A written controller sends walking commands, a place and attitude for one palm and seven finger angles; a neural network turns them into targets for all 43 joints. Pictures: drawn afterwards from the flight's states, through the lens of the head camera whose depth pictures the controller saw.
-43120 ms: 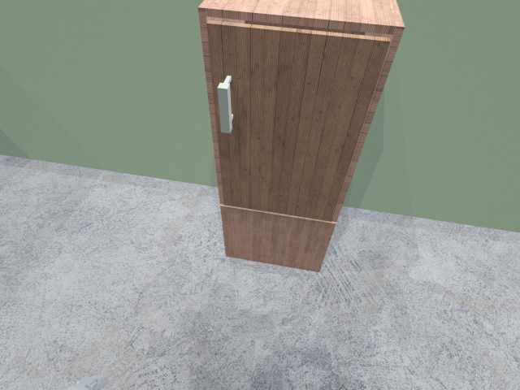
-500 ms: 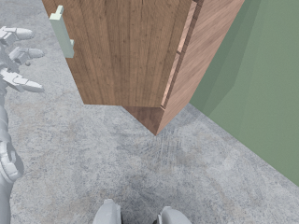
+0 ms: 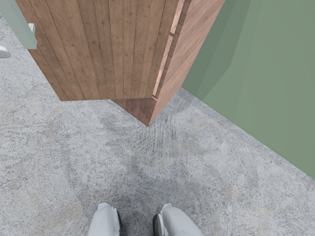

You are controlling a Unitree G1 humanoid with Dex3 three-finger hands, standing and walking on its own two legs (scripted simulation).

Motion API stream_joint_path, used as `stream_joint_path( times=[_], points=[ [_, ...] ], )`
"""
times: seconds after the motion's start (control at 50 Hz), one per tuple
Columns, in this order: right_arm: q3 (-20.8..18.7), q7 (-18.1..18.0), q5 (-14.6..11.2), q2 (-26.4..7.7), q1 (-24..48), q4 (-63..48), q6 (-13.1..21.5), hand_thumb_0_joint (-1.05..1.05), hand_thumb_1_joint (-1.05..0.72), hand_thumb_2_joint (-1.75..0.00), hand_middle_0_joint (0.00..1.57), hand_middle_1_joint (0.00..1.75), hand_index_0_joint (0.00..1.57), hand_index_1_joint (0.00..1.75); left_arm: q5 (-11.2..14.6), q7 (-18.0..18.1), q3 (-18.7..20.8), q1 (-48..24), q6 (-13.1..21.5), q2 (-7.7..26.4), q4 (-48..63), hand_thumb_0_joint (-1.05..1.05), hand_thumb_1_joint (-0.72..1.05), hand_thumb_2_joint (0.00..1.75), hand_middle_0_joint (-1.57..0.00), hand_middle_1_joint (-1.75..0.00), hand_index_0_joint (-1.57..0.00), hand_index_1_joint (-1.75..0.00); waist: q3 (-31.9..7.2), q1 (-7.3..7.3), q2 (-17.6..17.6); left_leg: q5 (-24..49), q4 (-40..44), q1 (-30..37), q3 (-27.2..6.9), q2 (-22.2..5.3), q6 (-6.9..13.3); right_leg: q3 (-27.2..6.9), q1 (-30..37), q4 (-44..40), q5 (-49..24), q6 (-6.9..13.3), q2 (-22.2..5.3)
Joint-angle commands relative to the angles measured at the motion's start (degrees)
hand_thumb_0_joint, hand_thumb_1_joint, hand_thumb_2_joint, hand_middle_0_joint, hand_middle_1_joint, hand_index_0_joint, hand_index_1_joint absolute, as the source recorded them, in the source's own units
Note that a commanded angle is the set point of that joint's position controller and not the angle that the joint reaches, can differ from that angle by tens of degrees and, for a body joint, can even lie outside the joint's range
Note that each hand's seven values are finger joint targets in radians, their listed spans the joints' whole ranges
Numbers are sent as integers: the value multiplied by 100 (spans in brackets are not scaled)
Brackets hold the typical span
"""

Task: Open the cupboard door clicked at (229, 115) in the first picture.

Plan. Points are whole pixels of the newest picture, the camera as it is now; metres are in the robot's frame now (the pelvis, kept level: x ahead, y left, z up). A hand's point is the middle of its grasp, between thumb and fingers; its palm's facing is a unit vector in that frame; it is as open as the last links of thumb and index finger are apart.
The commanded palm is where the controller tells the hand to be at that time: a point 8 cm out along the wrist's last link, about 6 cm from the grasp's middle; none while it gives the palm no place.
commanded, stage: move the hooked fingers beside the handle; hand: left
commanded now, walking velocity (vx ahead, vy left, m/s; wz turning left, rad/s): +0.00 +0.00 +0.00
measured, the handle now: (18, 14) +0.59 +0.22 +0.11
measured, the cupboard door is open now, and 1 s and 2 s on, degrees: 43 43 43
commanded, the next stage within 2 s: slide the fingers in behind the handle in 1.00 s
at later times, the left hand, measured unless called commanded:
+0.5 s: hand out of the picture +0.53 +0.27 +0.12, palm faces -0.01 -1.00 +0.01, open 14.0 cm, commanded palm +0.52 +0.31 +0.11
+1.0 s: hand out of the picture +0.53 +0.28 +0.12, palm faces +0.00 -1.00 +0.00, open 14.0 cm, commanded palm +0.53 +0.31 +0.11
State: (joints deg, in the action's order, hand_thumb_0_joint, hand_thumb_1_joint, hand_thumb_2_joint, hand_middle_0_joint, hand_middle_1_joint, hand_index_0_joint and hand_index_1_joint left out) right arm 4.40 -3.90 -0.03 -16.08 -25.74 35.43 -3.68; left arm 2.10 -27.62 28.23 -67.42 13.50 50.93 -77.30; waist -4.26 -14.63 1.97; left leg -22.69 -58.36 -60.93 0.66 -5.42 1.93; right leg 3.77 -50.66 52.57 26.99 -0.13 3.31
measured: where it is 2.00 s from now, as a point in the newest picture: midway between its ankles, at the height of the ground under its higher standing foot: outside the picture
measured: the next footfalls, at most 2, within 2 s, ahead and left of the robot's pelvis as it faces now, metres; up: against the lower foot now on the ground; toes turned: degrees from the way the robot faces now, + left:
none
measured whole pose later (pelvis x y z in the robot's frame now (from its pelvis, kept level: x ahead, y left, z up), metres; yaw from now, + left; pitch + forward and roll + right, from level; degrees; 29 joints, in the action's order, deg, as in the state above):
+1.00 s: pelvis -0.01 +0.00 +0.00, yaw +0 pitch +25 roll -6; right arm 4.7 -3.4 -0.4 -16.2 -26.3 36.0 -4.6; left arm 3.6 -29.2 27.6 -66.1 14.2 51.8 -76.9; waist -4.3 -14.1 2.1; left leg -22.6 -59.6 -62.3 -0.4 -5.5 1.7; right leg 4.6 -51.6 53.5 27.0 0.1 3.7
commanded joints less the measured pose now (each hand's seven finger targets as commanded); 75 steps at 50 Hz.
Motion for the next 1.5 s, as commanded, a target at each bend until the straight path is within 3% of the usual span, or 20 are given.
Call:
stream_joint_path(
  times=[0.0,0.06,0.18,0.3,0.36,0.38,0.44,0.48,0.54,0.66,0.72,0.82,0.88,0.94,1.0,1.04,1.18,1.34,1.46,1.48],
  points=[
    [-477,-2,34,-1244,-1305,-198,-34,0,-90,-90,20,30,20,30,119,23,300,-1831,312,1686,1331,0,-50,30,-30,-120,-30,-120,-3311,294,1473,3276,282,4070,-547,129,-12,-41,74,-527,-2388,77,198],
    [-511,51,41,-1243,-1325,-265,-91,0,-90,-90,20,30,20,30,219,-15,352,-1549,293,1554,1508,0,-50,30,-30,-120,-30,-120,-3274,342,1267,3390,346,4112,-535,155,5,-9,189,-574,-2490,82,229],
    [-573,108,36,-1251,-1263,-230,-155,0,-90,-90,20,30,20,30,331,-7,452,-1693,474,1550,1953,0,-50,30,-30,-120,-30,-120,-3217,341,1380,3422,402,4327,-551,149,-13,-23,217,-658,-2510,96,253],
    [-587,130,20,-1197,-1150,-122,-147,0,-90,-90,20,30,20,30,379,41,-221,-1870,477,619,1785,0,-50,30,-30,-120,-30,-120,-2788,161,1610,3104,475,4630,-662,116,-66,44,-355,-768,-1956,125,237],
    [-534,86,4,-1240,-1137,-122,-143,0,-90,-90,20,30,20,30,404,66,-127,-1876,392,800,1458,0,-50,30,-30,-120,-30,-120,-2593,145,1286,2837,503,4285,-656,147,-24,35,-245,-747,-1905,146,210],
    [-533,89,-9,-1228,-1084,-141,-132,0,-90,-90,20,30,20,30,384,70,-315,-1999,358,608,1419,0,-50,30,-30,-120,-30,-120,-2562,87,1358,2717,498,4262,-645,151,-28,27,-359,-742,-1833,124,199],
    [-507,72,8,-1232,-1046,-169,-105,0,-90,-90,20,30,20,30,307,184,-239,-2157,395,784,1431,0,-50,30,-30,-120,-30,-120,-2527,97,1382,2532,465,4138,-651,153,-23,0,-382,-705,-1716,132,169],
    [-511,68,30,-1245,-1044,-185,-80,0,-90,-90,20,30,20,30,301,247,-39,-2268,544,1034,1691,0,-50,30,-30,-120,-30,-120,-2946,147,1439,2733,417,4291,-658,149,-29,-33,-233,-651,-1860,125,172],
    [-512,76,36,-1230,-1010,-188,-68,0,-90,-90,20,30,20,30,282,288,20,-2398,662,1119,1821,0,-50,30,-30,-120,-30,-120,-3110,158,1446,2652,367,4223,-630,160,-32,-45,-108,-602,-1878,113,173],
    [-382,4,-38,-1249,-972,-229,-53,0,-90,-90,20,30,20,30,171,232,70,-2297,462,1474,1056,0,-50,30,-30,-120,-30,-120,-2623,81,1049,1983,331,3349,-505,205,69,-110,46,-630,-1649,73,167],
    [-388,-26,-31,-1257,-1023,-232,-45,0,-90,-90,20,30,20,30,118,156,138,-2255,442,1703,1159,0,-50,30,-30,-120,-30,-120,-2873,107,1204,2141,242,3344,-453,184,72,-148,137,-599,-1838,59,165],
    [-392,-47,-39,-1266,-1087,-183,-38,0,-90,-90,20,30,20,30,227,-66,106,-2340,475,1709,1193,0,-50,30,-30,-120,-30,-120,-2883,36,1208,2172,192,3343,-483,159,73,-129,28,-582,-1836,52,202],
    [-397,-49,-45,-1264,-1135,-145,-23,0,-90,-90,20,30,20,30,275,-164,118,-2291,461,1705,1260,0,-50,30,-30,-120,-30,-120,-3060,94,1460,2312,188,3525,-495,157,54,-106,-39,-551,-1863,74,205],
    [-407,-30,-29,-1269,-1190,-120,-26,0,-90,-90,20,30,20,30,281,-177,119,-2204,390,1658,1269,0,-50,30,-30,-120,-30,-120,-2987,119,1403,2315,209,3578,-540,145,53,-65,-123,-567,-1784,80,220],
    [-441,0,-11,-1251,-1209,-107,-30,0,-90,-90,20,30,20,30,290,-119,-46,-2171,341,1326,1374,0,-50,30,-30,-120,-30,-120,-2963,102,1574,2457,242,3844,-593,129,22,-17,-365,-581,-1747,93,222],
    [-423,6,-2,-1267,-1223,-90,-27,0,-90,-90,20,30,20,30,281,-47,29,-2250,317,1428,1324,0,-50,30,-30,-120,-30,-120,-2817,82,1420,2272,252,3685,-596,124,38,-14,-359,-599,-1622,90,222],
    [-511,109,48,-1237,-1235,-87,-12,0,-90,-90,20,30,20,30,291,179,134,-2138,504,1256,1883,0,-50,30,-30,-120,-30,-120,-3320,212,1715,2926,268,4321,-666,115,-40,18,-279,-542,-1958,126,241],
    [-545,174,31,-1209,-1138,-148,-67,0,-90,-90,20,30,20,30,305,358,-188,-1973,371,681,1747,0,-50,30,-30,-120,-30,-120,-2795,138,1370,2644,409,4103,-626,148,-26,30,-248,-651,-1876,111,231],
    [-575,206,68,-1179,-1141,-91,-17,0,-90,-90,20,30,20,30,393,497,-162,-2080,628,457,1953,0,-50,30,-30,-120,-30,-120,-2984,176,1429,2811,414,4376,-691,141,-52,31,-273,-605,-1861,155,226],
    [-573,220,53,-1161,-1098,-94,-25,0,-90,-90,20,30,20,30,358,503,-341,-2012,612,239,1803,0,-50,30,-30,-120,-30,-120,-2897,147,1441,2772,428,4398,-709,135,-74,42,-391,-612,-1790,144,221]
  ],
)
